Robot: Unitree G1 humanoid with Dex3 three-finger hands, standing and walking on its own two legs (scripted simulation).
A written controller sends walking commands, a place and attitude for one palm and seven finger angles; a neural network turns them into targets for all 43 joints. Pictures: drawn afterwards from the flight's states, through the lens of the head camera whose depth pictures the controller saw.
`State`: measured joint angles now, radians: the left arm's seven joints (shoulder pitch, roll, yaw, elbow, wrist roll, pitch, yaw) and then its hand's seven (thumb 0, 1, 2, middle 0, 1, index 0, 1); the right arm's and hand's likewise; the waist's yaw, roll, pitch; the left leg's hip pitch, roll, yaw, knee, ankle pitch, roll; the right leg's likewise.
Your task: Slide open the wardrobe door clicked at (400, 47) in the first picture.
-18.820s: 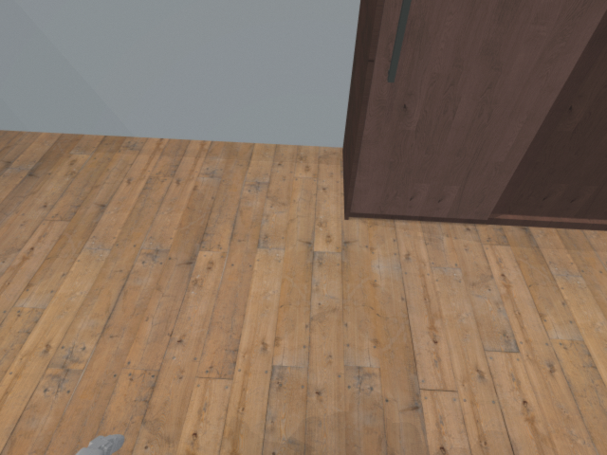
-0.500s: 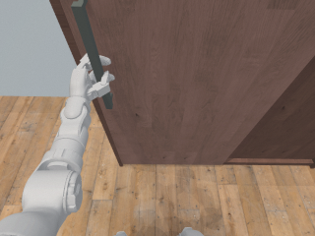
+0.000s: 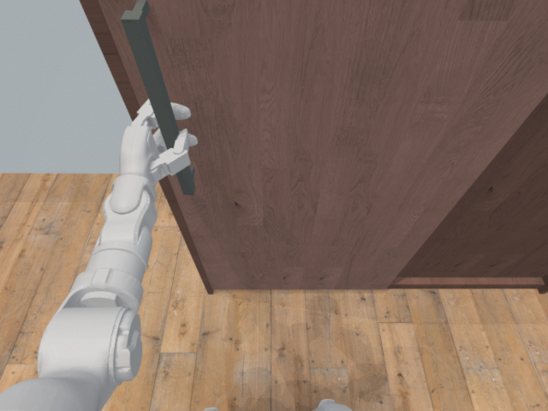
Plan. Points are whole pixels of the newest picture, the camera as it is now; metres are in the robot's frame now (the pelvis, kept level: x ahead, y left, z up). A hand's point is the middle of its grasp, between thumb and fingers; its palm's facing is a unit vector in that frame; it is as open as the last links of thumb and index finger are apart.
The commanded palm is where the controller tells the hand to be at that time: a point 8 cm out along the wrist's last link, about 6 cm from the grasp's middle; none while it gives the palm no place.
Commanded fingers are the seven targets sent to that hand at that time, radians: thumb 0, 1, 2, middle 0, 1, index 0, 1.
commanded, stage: grip the handle and tug to test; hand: left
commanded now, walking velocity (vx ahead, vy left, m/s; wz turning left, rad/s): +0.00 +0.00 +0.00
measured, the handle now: (170, 117) +0.52 +0.14 +0.12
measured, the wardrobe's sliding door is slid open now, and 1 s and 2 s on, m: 0.00 0.00 0.04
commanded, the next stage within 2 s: tug the door sideways, standing still in 0.14 s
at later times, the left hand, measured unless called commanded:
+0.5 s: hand (184, 152) +0.47 +0.12 +0.10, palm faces -0.03 -1.00 -0.01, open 5.5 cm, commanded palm +0.44 +0.14 +0.11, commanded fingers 0.00 0.90 0.90 -0.45 -1.40 -0.45 -1.40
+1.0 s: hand (189, 153) +0.47 +0.11 +0.10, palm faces +0.02 -1.00 -0.03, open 5.7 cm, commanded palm +0.44 +0.11 +0.11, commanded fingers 0.00 0.90 0.90 -0.45 -1.40 -0.45 -1.40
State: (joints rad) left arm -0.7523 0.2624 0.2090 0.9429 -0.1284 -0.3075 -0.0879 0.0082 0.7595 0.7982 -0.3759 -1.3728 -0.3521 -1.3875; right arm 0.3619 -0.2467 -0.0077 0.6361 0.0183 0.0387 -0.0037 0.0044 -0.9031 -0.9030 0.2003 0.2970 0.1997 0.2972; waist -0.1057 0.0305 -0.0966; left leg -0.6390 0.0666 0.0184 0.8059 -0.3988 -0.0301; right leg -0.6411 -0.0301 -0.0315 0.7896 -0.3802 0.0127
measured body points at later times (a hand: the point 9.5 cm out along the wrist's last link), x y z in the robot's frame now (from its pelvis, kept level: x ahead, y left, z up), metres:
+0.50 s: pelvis +0.02 +0.00 +0.00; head +0.09 +0.00 +0.45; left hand +0.46 +0.17 +0.11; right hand +0.10 -0.25 -0.12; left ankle -0.01 +0.14 -0.70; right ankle +0.00 -0.13 -0.70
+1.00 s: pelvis +0.01 +0.01 +0.00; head +0.08 +0.01 +0.44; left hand +0.46 +0.16 +0.11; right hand +0.06 -0.24 -0.13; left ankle -0.01 +0.14 -0.70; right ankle +0.00 -0.13 -0.70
